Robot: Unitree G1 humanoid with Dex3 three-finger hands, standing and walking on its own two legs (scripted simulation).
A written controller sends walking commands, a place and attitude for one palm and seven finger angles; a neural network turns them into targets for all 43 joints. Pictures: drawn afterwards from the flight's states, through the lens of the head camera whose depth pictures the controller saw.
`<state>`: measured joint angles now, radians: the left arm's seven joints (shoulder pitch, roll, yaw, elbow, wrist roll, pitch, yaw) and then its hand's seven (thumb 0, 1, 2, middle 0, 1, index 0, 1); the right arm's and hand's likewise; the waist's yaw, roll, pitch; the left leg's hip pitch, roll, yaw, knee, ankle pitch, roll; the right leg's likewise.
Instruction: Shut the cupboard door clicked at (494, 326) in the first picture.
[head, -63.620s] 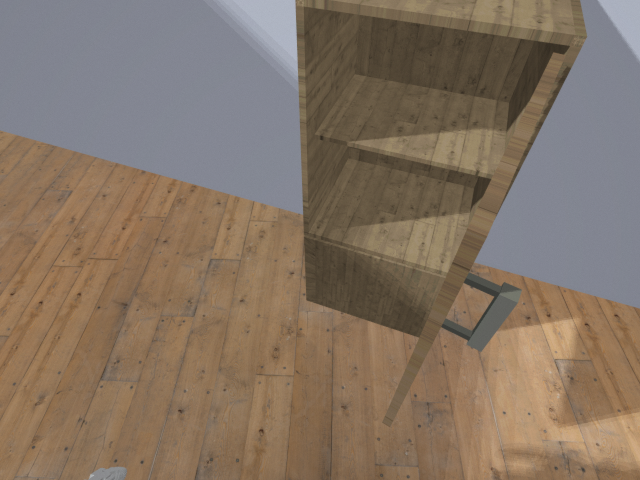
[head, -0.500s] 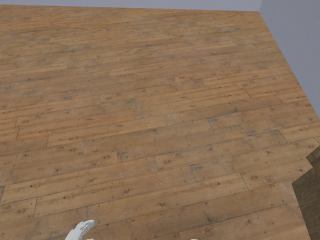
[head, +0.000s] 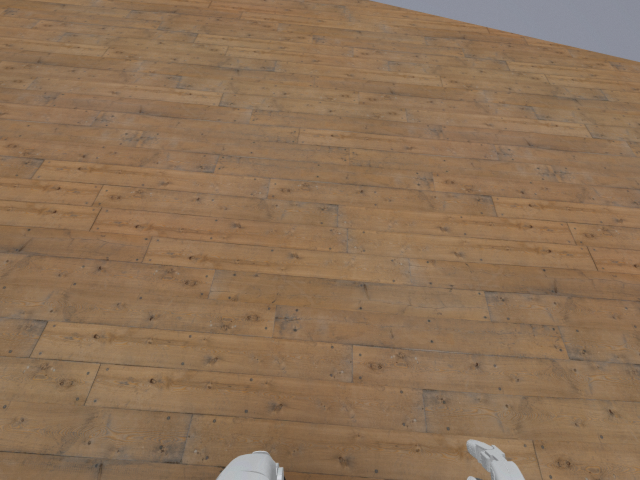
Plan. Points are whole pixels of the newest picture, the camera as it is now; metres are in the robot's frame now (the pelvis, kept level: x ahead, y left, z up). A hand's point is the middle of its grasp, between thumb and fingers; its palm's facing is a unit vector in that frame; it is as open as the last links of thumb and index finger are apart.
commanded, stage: turn to face it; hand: left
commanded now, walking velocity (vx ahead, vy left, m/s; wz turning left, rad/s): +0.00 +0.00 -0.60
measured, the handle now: out of the picture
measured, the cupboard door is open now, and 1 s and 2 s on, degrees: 16 16 16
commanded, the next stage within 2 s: none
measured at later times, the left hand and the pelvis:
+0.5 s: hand (188, 464) +0.14 +0.19 -0.15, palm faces -0.20 -0.95 -0.24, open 7.4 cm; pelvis +0.05 +0.01 +0.02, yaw -16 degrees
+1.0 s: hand (283, 363) +0.29 +0.09 -0.13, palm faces -0.57 -0.77 -0.28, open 7.4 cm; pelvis +0.06 +0.00 +0.01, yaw -35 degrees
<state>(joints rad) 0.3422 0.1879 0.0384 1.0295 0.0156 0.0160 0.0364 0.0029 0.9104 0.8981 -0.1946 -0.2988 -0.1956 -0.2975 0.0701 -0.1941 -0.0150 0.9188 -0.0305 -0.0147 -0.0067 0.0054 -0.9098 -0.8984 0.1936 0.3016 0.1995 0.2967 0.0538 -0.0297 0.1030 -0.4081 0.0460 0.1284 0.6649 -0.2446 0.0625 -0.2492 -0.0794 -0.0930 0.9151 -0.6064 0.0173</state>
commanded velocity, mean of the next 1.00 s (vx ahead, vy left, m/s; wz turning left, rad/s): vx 0.00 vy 0.00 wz -0.60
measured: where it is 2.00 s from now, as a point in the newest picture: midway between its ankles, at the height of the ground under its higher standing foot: outside the picture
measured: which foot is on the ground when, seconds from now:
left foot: down 0.00-0.26, up 0.28-0.54, down 0.56-0.90, up 0.92-1.00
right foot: up 0.00-0.24, down 0.26-0.56, up 0.58-0.88, down 0.90-1.00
